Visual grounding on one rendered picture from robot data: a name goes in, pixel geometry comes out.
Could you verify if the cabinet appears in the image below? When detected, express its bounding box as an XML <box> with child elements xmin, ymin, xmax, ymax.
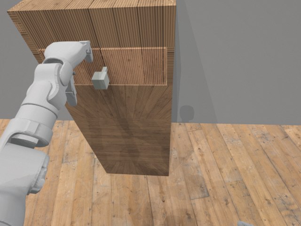
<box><xmin>7</xmin><ymin>0</ymin><xmax>176</xmax><ymax>176</ymax></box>

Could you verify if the handle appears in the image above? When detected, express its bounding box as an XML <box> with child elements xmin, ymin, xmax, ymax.
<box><xmin>91</xmin><ymin>67</ymin><xmax>110</xmax><ymax>89</ymax></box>

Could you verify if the left robot forearm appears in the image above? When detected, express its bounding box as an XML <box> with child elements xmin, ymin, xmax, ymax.
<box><xmin>0</xmin><ymin>56</ymin><xmax>73</xmax><ymax>153</ymax></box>

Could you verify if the drawer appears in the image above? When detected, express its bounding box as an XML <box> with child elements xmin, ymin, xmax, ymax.
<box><xmin>39</xmin><ymin>47</ymin><xmax>166</xmax><ymax>84</ymax></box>

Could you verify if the left robot upper arm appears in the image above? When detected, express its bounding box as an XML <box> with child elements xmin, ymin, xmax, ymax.
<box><xmin>0</xmin><ymin>143</ymin><xmax>50</xmax><ymax>226</ymax></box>

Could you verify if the robot left hand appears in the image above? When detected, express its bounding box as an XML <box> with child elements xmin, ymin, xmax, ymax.
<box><xmin>44</xmin><ymin>40</ymin><xmax>93</xmax><ymax>106</ymax></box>

